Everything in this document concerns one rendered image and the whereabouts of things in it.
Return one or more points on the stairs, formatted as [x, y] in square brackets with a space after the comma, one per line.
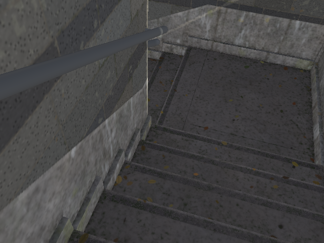
[161, 74]
[182, 187]

